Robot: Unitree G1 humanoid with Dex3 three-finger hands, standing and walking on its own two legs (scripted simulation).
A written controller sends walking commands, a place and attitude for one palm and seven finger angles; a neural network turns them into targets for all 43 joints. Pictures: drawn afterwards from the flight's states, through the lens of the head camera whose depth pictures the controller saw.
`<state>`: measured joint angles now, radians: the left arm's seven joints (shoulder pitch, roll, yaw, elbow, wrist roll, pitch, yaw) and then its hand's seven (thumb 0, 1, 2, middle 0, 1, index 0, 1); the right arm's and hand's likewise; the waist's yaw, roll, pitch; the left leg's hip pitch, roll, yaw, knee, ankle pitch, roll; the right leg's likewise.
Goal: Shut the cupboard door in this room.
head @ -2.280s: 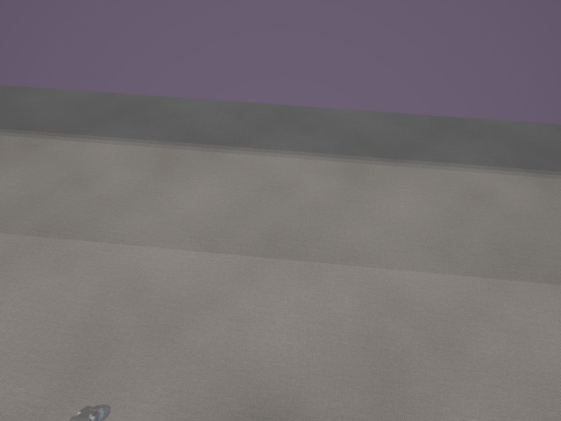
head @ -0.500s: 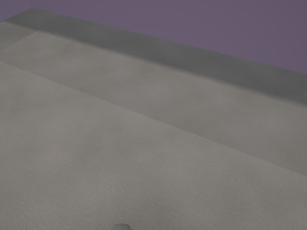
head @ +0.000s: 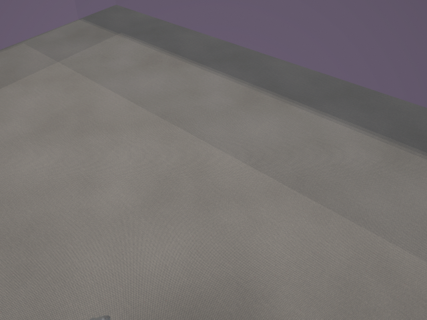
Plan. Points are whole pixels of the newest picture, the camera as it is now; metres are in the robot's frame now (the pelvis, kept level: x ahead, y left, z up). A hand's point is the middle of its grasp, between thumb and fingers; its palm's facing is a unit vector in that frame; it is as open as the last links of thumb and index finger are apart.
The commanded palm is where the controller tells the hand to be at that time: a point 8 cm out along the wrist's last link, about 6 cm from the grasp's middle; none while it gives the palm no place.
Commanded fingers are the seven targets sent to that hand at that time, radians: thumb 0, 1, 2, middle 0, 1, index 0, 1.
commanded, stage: turn or walk to find it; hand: left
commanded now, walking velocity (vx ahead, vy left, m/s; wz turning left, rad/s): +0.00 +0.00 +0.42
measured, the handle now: out of the picture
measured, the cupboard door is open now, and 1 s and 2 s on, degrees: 78 78 78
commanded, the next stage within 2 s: none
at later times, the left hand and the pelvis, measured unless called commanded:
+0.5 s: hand out of the picture -0.05 +0.24 -0.18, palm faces +0.27 -0.94 -0.23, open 7.4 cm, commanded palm none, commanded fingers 0.00 0.90 0.90 -0.20 -0.30 -0.20 -0.30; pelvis -0.03 +0.03 +0.00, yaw +13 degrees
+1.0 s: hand out of the picture -0.05 +0.19 -0.14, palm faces +0.43 -0.86 -0.26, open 7.4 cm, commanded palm none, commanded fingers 0.00 0.90 0.90 -0.20 -0.30 -0.20 -0.30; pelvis -0.05 -0.01 +0.01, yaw +26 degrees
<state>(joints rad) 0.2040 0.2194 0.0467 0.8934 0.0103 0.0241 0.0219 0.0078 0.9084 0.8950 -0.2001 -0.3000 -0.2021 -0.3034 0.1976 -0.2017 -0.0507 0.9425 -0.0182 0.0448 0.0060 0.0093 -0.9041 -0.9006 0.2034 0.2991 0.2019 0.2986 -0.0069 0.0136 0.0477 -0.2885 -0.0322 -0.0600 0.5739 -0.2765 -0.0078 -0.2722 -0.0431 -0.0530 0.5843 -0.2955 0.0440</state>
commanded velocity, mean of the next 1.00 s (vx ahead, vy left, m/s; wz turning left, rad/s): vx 0.00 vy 0.00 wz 0.42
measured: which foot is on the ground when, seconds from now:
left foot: down 0.00-0.00, up 0.02-0.36, down 0.38-0.82, up 0.84-1.00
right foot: down 0.00-0.38, up 0.40-0.80, down 0.82-1.00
